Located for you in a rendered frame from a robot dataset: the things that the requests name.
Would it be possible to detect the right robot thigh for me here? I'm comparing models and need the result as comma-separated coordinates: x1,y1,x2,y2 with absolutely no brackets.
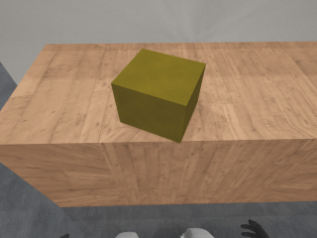
180,228,214,238

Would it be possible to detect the pedestal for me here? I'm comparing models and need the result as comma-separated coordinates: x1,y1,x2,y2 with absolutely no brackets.
0,41,317,207

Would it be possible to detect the carton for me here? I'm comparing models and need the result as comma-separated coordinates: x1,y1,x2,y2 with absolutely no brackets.
111,49,206,144

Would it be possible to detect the right robot hand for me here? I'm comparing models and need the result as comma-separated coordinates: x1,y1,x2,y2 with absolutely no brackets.
241,219,269,238

